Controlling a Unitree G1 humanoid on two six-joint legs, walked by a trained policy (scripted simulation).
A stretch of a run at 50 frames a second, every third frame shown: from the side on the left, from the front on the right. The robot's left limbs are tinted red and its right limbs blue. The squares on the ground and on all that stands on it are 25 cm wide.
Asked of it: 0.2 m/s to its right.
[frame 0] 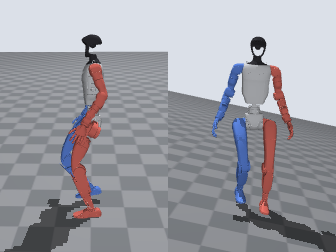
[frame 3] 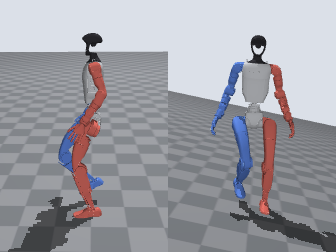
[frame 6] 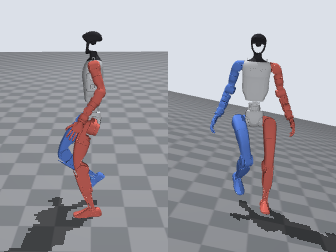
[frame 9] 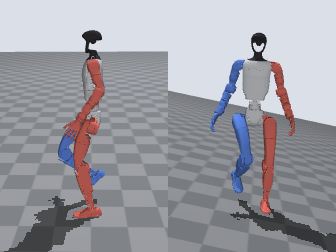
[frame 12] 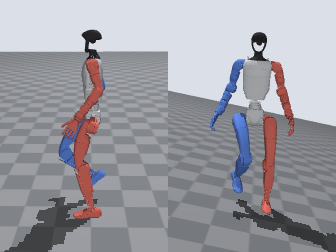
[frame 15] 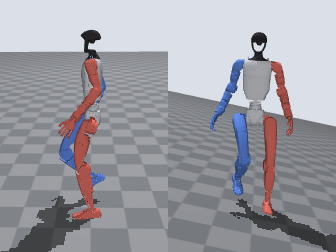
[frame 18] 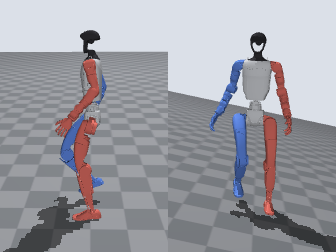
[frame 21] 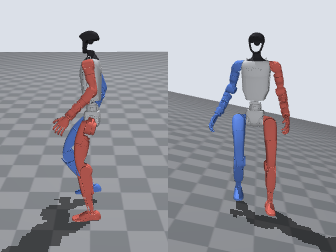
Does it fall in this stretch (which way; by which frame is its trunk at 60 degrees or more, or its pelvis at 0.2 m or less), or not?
no
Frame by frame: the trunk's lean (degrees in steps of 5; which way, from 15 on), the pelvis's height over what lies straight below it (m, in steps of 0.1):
0: 5, 0.7
3: 5, 0.8
6: 5, 0.8
9: 5, 0.8
12: 5, 0.8
15: 5, 0.8
18: 5, 0.8
21: 5, 0.8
